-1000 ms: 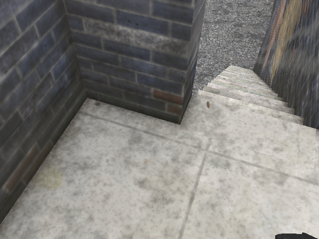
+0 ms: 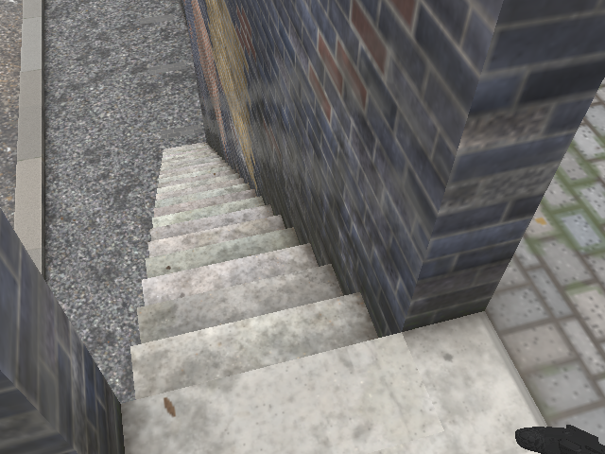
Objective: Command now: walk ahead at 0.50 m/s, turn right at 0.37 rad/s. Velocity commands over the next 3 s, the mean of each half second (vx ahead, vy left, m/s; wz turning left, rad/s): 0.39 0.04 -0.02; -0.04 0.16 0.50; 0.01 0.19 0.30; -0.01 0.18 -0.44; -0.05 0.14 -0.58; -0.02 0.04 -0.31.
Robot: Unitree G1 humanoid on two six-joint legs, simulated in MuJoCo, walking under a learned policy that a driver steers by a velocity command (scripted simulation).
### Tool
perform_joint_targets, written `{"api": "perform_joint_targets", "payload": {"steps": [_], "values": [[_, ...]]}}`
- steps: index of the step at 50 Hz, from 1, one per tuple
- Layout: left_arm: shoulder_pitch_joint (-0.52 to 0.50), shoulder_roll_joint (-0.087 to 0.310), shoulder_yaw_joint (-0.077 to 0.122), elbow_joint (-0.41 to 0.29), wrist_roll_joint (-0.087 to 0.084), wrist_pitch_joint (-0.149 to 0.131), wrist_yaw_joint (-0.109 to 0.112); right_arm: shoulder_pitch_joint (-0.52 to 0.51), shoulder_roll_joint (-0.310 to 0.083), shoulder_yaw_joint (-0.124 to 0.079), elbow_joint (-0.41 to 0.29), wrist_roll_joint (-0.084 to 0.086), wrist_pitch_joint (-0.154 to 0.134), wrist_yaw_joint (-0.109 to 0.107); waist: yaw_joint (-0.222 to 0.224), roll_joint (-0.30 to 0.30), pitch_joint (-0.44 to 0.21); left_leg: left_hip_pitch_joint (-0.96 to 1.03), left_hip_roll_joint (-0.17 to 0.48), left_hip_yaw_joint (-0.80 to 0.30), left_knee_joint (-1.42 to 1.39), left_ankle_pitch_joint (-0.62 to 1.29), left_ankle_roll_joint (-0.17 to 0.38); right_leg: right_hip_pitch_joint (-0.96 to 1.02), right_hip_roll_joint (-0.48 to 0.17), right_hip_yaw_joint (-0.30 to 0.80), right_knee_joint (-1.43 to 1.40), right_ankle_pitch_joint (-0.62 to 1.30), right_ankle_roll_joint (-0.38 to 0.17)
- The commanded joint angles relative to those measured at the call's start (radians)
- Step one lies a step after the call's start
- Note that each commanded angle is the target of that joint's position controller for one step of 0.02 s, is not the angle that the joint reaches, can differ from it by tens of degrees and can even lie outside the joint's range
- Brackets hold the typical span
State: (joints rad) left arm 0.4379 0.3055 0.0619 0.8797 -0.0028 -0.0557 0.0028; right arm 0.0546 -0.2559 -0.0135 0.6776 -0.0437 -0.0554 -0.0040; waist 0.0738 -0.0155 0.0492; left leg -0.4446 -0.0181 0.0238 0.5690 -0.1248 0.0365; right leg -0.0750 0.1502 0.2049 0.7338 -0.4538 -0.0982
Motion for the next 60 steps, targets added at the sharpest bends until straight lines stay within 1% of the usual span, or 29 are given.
{"api": "perform_joint_targets", "payload": {"steps": [1, 2, 3, 7, 10, 14, 19, 20, 21, 22, 23, 24, 27, 29, 32, 36, 41, 43, 44, 45, 46, 47, 48, 50, 51, 55, 58, 59, 60], "values": [[0.063, 0.094, 0.01, -0.069, 0.022, -0.018, 0.005, 0.252, -0.186, -0.069, 0.019, 0.008, 0.011, -0.004, -0.085, 0.185, -0.17, 0.533, 0.421, -0.731, -0.315, -0.408, 0.222, -0.532, -0.053, -0.023, 0.539, 0.001, 0.005], [-0.015, 0.087, 0.01, -0.066, 0.031, -0.018, -0.002, 0.218, -0.111, -0.052, 0.016, 0.014, 0.006, 0.003, -0.097, 0.078, -0.089, 0.433, 0.37, -0.584, -0.328, -0.348, 0.215, -0.52, -0.079, -0.04, 0.52, 0.059, 0.0], [-0.069, 0.064, 0.007, -0.088, 0.029, -0.017, -0.006, 0.201, -0.1, -0.052, 0.021, 0.007, 0.001, 0.007, -0.089, 0.051, -0.04, 0.384, 0.32, -0.473, -0.335, -0.245, 0.189, -0.534, -0.113, -0.083, 0.5, 0.076, 0.013], [-0.107, 0.029, -0.004, -0.1, 0.039, 0.001, -0.028, 0.275, -0.111, -0.048, 0.081, 0.016, -0.029, 0.013, -0.066, 0.1, -0.051, 0.354, 0.256, -0.268, -0.338, 0.197, 0.171, -0.523, -0.126, -0.119, 0.431, 0.104, 0.035], [-0.23, 0.002, -0.016, -0.146, 0.042, -0.002, -0.043, 0.325, -0.095, -0.037, 0.126, 0.03, -0.031, 0.018, -0.078, 0.111, -0.016, 0.368, 0.23, -0.178, -0.414, 0.212, 0.181, -0.591, -0.176, -0.18, 0.293, 0.214, 0.055], [-0.352, -0.038, -0.038, -0.183, 0.029, 0.008, -0.071, 0.347, -0.112, -0.043, 0.174, 0.022, -0.034, 0.027, -0.097, 0.132, -0.002, 0.267, 0.159, -0.083, -0.401, 0.349, 0.147, -0.409, -0.173, -0.239, -0.019, 0.408, 0.068], [-0.395, -0.001, -0.027, -0.195, 0.032, -0.01, -0.037, 0.399, -0.184, -0.067, 0.206, 0.034, -0.015, 0.026, -0.096, 0.072, -0.008, 0.334, 0.227, -0.177, -0.302, 0.282, 0.151, -0.293, -0.146, -0.227, -0.179, 0.308, 0.072], [-0.266, 0.045, -0.008, -0.161, 0.028, -0.024, 0.014, 0.375, -0.187, -0.075, 0.222, 0.059, 0.022, 0.024, -0.014, 0.138, -0.022, 0.329, 0.044, -0.073, -0.115, 0.408, 0.107, -0.143, -0.129, -0.208, -0.302, 0.419, 0.072], [-0.148, 0.107, 0.008, -0.135, 0.052, -0.049, 0.041, 0.39, -0.167, -0.077, 0.212, 0.085, 0.031, 0.015, 0.024, 0.078, -0.1, 0.181, -0.013, -0.049, 0.091, 0.278, 0.044, 0.097, -0.242, -0.146, -0.305, 0.779, 0.058], [0.0, 0.201, 0.028, -0.131, 0.057, -0.053, 0.065, 0.443, -0.087, -0.067, 0.164, 0.075, 0.044, -0.003, 0.027, -0.166, -0.256, -0.07, -0.102, 0.002, 0.446, -0.506, -0.019, 0.404, -0.66, 0.173, -0.149, 1.683, -0.034], [0.009, 0.194, 0.026, -0.131, -0.008, -0.03, 0.067, 0.518, -0.073, -0.076, 0.183, 0.074, 0.063, -0.025, 0.02, -0.25, -0.424, -0.022, -0.134, -0.112, 0.624, -0.644, -0.038, 0.323, -0.743, 0.167, -0.104, 2.18, -0.152], [-0.045, 0.141, 0.017, -0.141, -0.028, -0.008, 0.07, 0.464, -0.134, -0.092, 0.183, 0.052, 0.08, -0.025, -0.001, -0.2, -0.413, -0.027, -0.103, -0.128, 0.72, -0.575, -0.061, 0.244, -0.674, 0.109, -0.176, 1.903, -0.154], [-0.281, 0.041, -0.013, -0.179, 0.001, 0.036, 0.093, 0.391, -0.143, -0.099, 0.184, 0.013, 0.14, -0.011, -0.097, -0.169, -0.186, -0.087, -0.009, -0.091, 0.745, -0.369, -0.117, 0.003, -0.499, -0.076, -0.295, 1.183, -0.094], [-0.273, 0.059, -0.007, -0.166, 0.017, 0.031, 0.078, 0.364, -0.113, -0.086, 0.16, 0.026, 0.169, -0.008, -0.093, -0.124, -0.174, -0.051, -0.016, -0.065, 0.77, -0.305, -0.124, -0.087, -0.496, -0.125, -0.328, 1.049, -0.114], [-0.217, 0.076, 0.004, -0.132, 0.028, 0.019, 0.06, 0.303, -0.099, -0.078, 0.116, 0.018, 0.188, 0.0, -0.093, -0.135, -0.142, -0.095, -0.003, -0.062, 0.767, -0.224, -0.111, -0.152, -0.527, -0.148, -0.367, 0.859, -0.135], [-0.224, 0.097, 0.018, -0.12, 0.035, 0.027, 0.056, 0.164, -0.111, -0.065, 0.036, 0.009, 0.188, 0.048, -0.066, -0.166, -0.091, -0.15, 0.052, -0.06, 0.615, -0.148, -0.082, -0.171, -0.544, -0.165, -0.437, 0.489, -0.129], [-0.293, 0.156, 0.044, -0.122, 0.04, 0.031, 0.034, 0.158, -0.117, -0.061, -0.022, 0.03, 0.186, 0.063, -0.08, -0.236, -0.09, 0.111, 0.068, 0.023, 0.228, -0.201, -0.044, -0.284, -0.524, -0.261, -0.439, 0.229, -0.055], [-0.246, 0.191, 0.068, -0.112, 0.047, 0.057, 0.022, 0.175, -0.106, -0.058, -0.032, 0.008, 0.188, 0.056, -0.077, -0.242, -0.103, 0.167, 0.064, 0.046, 0.097, -0.251, -0.015, -0.255, -0.563, -0.255, -0.39, 0.233, -0.02], [-0.24, 0.19, 0.07, -0.108, 0.037, 0.074, 0.023, 0.203, -0.108, -0.062, -0.031, -0.015, 0.178, 0.053, -0.09, -0.2, -0.101, 0.217, 0.043, 0.061, -0.004, -0.225, 0.004, -0.258, -0.554, -0.256, -0.338, 0.253, 0.022], [-0.186, 0.157, 0.064, -0.089, 0.044, 0.087, 0.025, 0.248, -0.113, -0.068, -0.005, -0.017, 0.159, 0.04, -0.103, -0.056, -0.125, 0.296, 0.003, 0.034, -0.059, -0.132, -0.001, -0.293, -0.477, -0.301, -0.195, 0.142, 0.084], [-0.142, 0.07, 0.041, -0.102, 0.054, 0.117, 0.013, 0.262, -0.195, -0.084, -0.008, -0.015, 0.136, 0.023, -0.1, 0.261, -0.089, 0.272, 0.178, -0.23, -0.272, -0.013, 0.034, -0.382, -0.336, -0.421, 0.121, -0.061, 0.139], [-0.276, -0.008, 0.012, -0.202, 0.037, 0.15, 0.036, 0.243, -0.36, -0.126, -0.036, 0.012, 0.134, 0.009, -0.13, 0.458, -0.093, 0.155, 0.29, -0.423, -0.326, 0.002, 0.205, -0.57, -0.202, -0.351, 0.347, -0.199, 0.175], [-0.36, 0.039, 0.011, -0.205, 0.028, 0.168, 0.053, 0.208, -0.319, -0.119, -0.05, 0.016, 0.134, 0.004, -0.148, 0.386, -0.067, 0.124, 0.273, -0.409, -0.331, -0.089, 0.233, -0.594, -0.215, -0.259, 0.49, -0.16, 0.157], [-0.3, 0.067, 0.02, -0.153, 0.026, 0.151, 0.066, 0.127, -0.219, -0.088, -0.065, -0.003, 0.143, -0.015, -0.075, 0.241, -0.042, 0.101, 0.173, -0.28, -0.246, -0.004, 0.189, -0.561, -0.214, -0.218, 0.542, 0.011, 0.126], [-0.26, 0.081, 0.034, -0.13, 0.018, 0.137, 0.065, 0.109, -0.187, -0.083, -0.069, 0.005, 0.143, -0.018, -0.057, 0.19, -0.063, 0.11, 0.153, -0.244, -0.188, 0.118, 0.174, -0.524, -0.197, -0.234, 0.58, 0.062, 0.108], [-0.273, 0.022, 0.013, -0.143, 0.021, 0.125, 0.065, 0.144, -0.118, -0.069, -0.085, 0.017, 0.133, -0.021, -0.076, 0.148, -0.105, 0.188, 0.167, -0.352, -0.151, 0.154, 0.205, -0.503, -0.158, -0.233, 0.432, 0.064, 0.073], [-0.379, -0.019, -0.008, -0.191, 0.012, 0.115, 0.061, 0.245, -0.103, -0.084, -0.073, 0.004, 0.146, -0.026, -0.131, 0.104, -0.112, 0.295, 0.225, -0.496, -0.189, 0.099, 0.196, -0.498, -0.153, -0.222, 0.222, -0.039, 0.051], [-0.391, -0.018, -0.004, -0.2, -0.003, 0.106, 0.067, 0.267, -0.1, -0.086, -0.075, 0.004, 0.152, -0.029, -0.146, 0.103, -0.127, 0.334, 0.24, -0.552, -0.218, 0.109, 0.194, -0.487, -0.149, -0.205, 0.179, -0.04, 0.044], [-0.367, 0.012, 0.005, -0.193, 0.005, 0.113, 0.074, 0.268, -0.093, -0.085, -0.075, 0.017, 0.141, -0.021, -0.146, 0.102, -0.113, 0.339, 0.245, -0.592, -0.229, 0.135, 0.198, -0.475, -0.153, -0.202, 0.166, -0.03, 0.042]]}}
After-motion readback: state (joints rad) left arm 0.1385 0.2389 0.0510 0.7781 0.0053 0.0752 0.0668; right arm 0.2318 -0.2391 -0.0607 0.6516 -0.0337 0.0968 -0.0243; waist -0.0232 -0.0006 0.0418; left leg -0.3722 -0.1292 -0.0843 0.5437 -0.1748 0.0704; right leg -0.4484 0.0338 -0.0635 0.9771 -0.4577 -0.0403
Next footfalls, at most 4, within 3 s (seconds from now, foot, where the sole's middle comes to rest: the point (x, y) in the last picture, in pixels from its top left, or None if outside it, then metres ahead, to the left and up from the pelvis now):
0.42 right None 0.36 -0.11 -0.76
0.92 left None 0.22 0.21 -0.76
1.34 right None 0.21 0.05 -0.76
1.72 left None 0.05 0.22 -0.76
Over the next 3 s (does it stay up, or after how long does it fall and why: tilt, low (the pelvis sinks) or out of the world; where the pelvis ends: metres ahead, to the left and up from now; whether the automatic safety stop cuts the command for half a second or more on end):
stays up -0.06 0.22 0.02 its command is cut before an obstacle after 0.4 s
